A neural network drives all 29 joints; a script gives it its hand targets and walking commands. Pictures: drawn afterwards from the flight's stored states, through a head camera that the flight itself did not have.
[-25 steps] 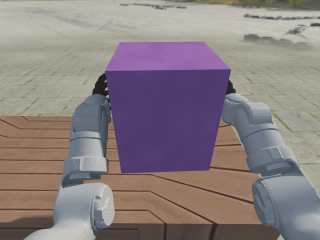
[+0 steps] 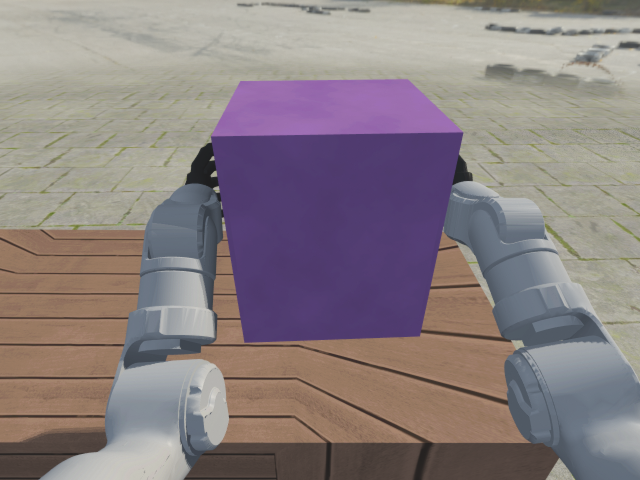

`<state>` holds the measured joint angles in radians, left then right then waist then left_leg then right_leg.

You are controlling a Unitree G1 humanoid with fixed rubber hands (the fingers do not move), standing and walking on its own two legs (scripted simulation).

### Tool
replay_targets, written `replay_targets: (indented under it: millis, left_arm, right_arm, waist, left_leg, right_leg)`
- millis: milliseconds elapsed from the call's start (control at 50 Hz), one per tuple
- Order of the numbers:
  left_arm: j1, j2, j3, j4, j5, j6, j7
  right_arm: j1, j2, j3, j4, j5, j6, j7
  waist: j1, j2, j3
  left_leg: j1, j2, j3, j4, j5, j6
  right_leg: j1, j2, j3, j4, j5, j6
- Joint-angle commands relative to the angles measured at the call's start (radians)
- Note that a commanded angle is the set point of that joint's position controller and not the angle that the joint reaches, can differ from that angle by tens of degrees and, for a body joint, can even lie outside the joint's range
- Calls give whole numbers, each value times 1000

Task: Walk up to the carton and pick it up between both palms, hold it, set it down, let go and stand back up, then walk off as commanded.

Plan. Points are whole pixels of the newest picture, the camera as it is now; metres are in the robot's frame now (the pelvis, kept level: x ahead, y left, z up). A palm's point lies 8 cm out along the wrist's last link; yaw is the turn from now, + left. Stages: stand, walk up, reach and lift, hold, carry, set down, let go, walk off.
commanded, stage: hold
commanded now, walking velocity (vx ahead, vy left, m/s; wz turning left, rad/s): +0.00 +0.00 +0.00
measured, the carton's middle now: (328, 206) +0.38 +0.00 +0.26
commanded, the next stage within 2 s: none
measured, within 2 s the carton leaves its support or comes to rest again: neither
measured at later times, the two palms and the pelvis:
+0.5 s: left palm (197, 202) +0.37 +0.16 +0.27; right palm (449, 201) +0.37 -0.15 +0.27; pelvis +0.00 +0.00 +0.00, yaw +1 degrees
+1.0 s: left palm (198, 204) +0.37 +0.16 +0.26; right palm (451, 202) +0.37 -0.15 +0.27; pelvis +0.00 +0.00 +0.00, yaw +1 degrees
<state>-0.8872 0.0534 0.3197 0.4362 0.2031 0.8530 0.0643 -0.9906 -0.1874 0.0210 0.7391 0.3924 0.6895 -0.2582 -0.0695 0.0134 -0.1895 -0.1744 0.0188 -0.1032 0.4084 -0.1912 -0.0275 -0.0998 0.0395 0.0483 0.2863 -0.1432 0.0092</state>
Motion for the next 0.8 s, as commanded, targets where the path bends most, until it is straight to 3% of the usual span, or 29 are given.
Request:
replay_targets:
  millis: [0, 20, 40, 60, 80, 100, 160, 180, 200, 220, 240, 280, 300, 320, 340, 360, 400, 420, 440, 480, 500, 520, 580, 600, 620, 660, 720, 740, 780]
  left_arm:
    - [-930, -591, -412, -272, -253, -106, -180]
    - [-892, -583, -384, -232, -238, -103, -179]
    - [-871, -590, -381, -238, -239, -98, -177]
    - [-891, -605, -406, -251, -246, -100, -178]
    - [-841, -582, -375, -189, -222, -94, -187]
    - [-887, -592, -397, -201, -242, -94, -192]
    - [-874, -561, -357, -226, -218, -99, -192]
    - [-904, -581, -383, -241, -242, -105, -186]
    - [-948, -577, -412, -285, -254, -111, -182]
    - [-950, -580, -392, -254, -246, -112, -182]
    - [-920, -595, -407, -253, -246, -104, -181]
    - [-941, -599, -403, -262, -262, -112, -181]
    - [-919, -570, -389, -206, -240, -104, -181]
    - [-927, -619, -441, -279, -266, -107, -180]
    - [-907, -615, -438, -266, -258, -101, -180]
    - [-901, -604, -418, -285, -252, -101, -177]
    - [-913, -583, -406, -315, -222, -97, -174]
    - [-827, -593, -387, -230, -207, -82, -178]
    - [-854, -573, -382, -239, -209, -82, -185]
    - [-837, -604, -386, -182, -214, -74, -190]
    - [-889, -573, -393, -237, -230, -87, -188]
    - [-835, -587, -382, -215, -220, -86, -190]
    - [-940, -571, -393, -276, -231, -90, -186]
    - [-933, -593, -418, -303, -249, -97, -178]
    - [-916, -618, -443, -327, -273, -100, -172]
    - [-817, -586, -400, -265, -223, -82, -181]
    - [-882, -577, -386, -241, -204, -73, -186]
    - [-897, -589, -404, -257, -225, -80, -183]
    - [-904, -603, -451, -297, -259, -89, -176]
  right_arm:
    - [-926, 696, 196, -416, 176, -59, 151]
    - [-975, 707, 222, -483, 192, -65, 151]
    - [-963, 701, 211, -496, 193, -69, 151]
    - [-923, 673, 182, -425, 175, -63, 151]
    - [-939, 674, 187, -419, 172, -65, 148]
    - [-963, 664, 176, -445, 166, -68, 149]
    - [-941, 707, 213, -422, 184, -60, 148]
    - [-1000, 718, 220, -495, 185, -74, 152]
    - [-938, 716, 189, -420, 174, -67, 150]
    - [-973, 728, 195, -444, 181, -69, 151]
    - [-943, 702, 182, -431, 178, -65, 148]
    - [-966, 685, 172, -439, 172, -72, 158]
    - [-972, 694, 185, -440, 169, -71, 153]
    - [-937, 697, 184, -457, 167, -71, 152]
    - [-942, 675, 183, -472, 176, -67, 149]
    - [-922, 691, 201, -471, 196, -63, 149]
    - [-905, 682, 210, -461, 201, -56, 148]
    - [-930, 646, 199, -479, 198, -62, 149]
    - [-896, 653, 181, -425, 178, -56, 148]
    - [-970, 641, 169, -450, 172, -67, 155]
    - [-937, 662, 175, -451, 176, -64, 155]
    - [-938, 673, 197, -469, 187, -64, 149]
    - [-930, 671, 168, -412, 177, -54, 151]
    - [-983, 695, 207, -508, 197, -73, 156]
    - [-944, 695, 213, -497, 197, -64, 155]
    - [-925, 674, 223, -514, 203, -59, 144]
    - [-928, 668, 185, -429, 174, -52, 153]
    - [-942, 664, 183, -454, 171, -57, 158]
    - [-914, 649, 184, -462, 192, -58, 152]
  waist:
    - [-22, 41, -450]
    - [10, -5, -437]
    - [-3, 1, -453]
    - [-24, 53, -439]
    - [-3, 30, -368]
    - [-25, 28, -377]
    - [13, 1, -366]
    - [4, -17, -460]
    - [-14, 48, -434]
    - [-1, 17, -399]
    - [-23, 39, -403]
    - [-26, 34, -400]
    - [0, 31, -376]
    - [-33, 39, -425]
    - [-35, 54, -411]
    - [-24, 29, -448]
    - [-17, 65, -422]
    - [-8, 49, -386]
    - [-22, 49, -362]
    - [-10, 34, -344]
    - [-17, 22, -369]
    - [0, 28, -379]
    - [-21, 47, -374]
    - [-3, 51, -465]
    - [-21, 43, -483]
    - [-5, 26, -412]
    - [1, 44, -350]
    - [-13, 26, -372]
    - [-32, 70, -418]
  left_leg:
    - [132, -72, 62, -45, 253, -35]
    - [118, -74, 61, -43, 258, -18]
    - [118, -72, 56, -35, 259, -21]
    - [128, -62, 51, -47, 245, -35]
    - [104, -70, 54, -51, 218, -23]
    - [96, -67, 48, -50, 212, -27]
    - [88, -75, 60, -55, 224, -11]
    - [106, -73, 54, -46, 215, -6]
    - [117, -73, 60, -41, 222, -24]
    - [92, -75, 54, -35, 213, -18]
    - [109, -66, 51, -43, 227, -31]
    - [105, -62, 45, -54, 203, -28]
    - [84, -73, 60, -59, 161, -19]
    - [120, -63, 51, -43, 223, -37]
    - [126, -60, 49, -37, 259, -44]
    - [134, -62, 44, -29, 298, -38]
    - [122, -74, 49, -24, 310, -42]
    - [115, -65, 40, -34, 301, -38]
    - [116, -70, 51, -39, 243, -39]
    - [97, -60, 44, -55, 222, -33]
    - [112, -62, 53, -47, 236, -34]
    - [106, -65, 54, -44, 263, -25]
    - [103, -65, 45, -55, 219, -36]
    - [114, -70, 51, -35, 258, -32]
    - [130, -70, 52, -37, 274, -37]
    - [141, -73, 53, -17, 333, -32]
    - [110, -64, 53, -49, 214, -36]
    - [114, -60, 45, -52, 220, -35]
    - [145, -60, 49, -29, 296, -61]
  right_leg:
    - [148, 46, -24, -16, 244, 26]
    - [168, 49, -24, -12, 243, 34]
    - [184, 48, -21, -3, 262, 34]
    - [153, 48, -20, -17, 231, 22]
    - [140, 39, -21, -26, 220, 25]
    - [137, 43, -24, -24, 189, 22]
    - [160, 37, -17, -21, 226, 27]
    - [176, 41, -22, -17, 213, 30]
    - [135, 43, -21, -16, 215, 24]
    - [126, 46, -21, -8, 221, 29]
    - [143, 47, -17, -17, 212, 17]
    - [116, 46, -28, -19, 174, 22]
    - [111, 39, -19, -28, 138, 24]
    - [139, 50, -24, -11, 206, 15]
    - [139, 52, -29, -6, 241, 20]
    - [160, 55, -24, -5, 263, 23]
    - [181, 48, -22, 4, 283, 23]
    - [178, 48, -24, -2, 263, 21]
    - [151, 47, -25, -14, 223, 22]
    - [132, 46, -27, -21, 170, 14]
    - [141, 47, -22, -16, 213, 19]
    - [162, 43, -13, -13, 260, 19]
    - [143, 46, -26, -19, 181, 21]
    - [169, 44, -19, 2, 245, 24]
    - [169, 51, -18, 2, 270, 21]
    - [190, 45, -15, 3, 345, 24]
    - [120, 50, -31, -22, 156, 23]
    - [128, 51, -31, -17, 180, 21]
    - [135, 58, -31, -5, 251, 19]
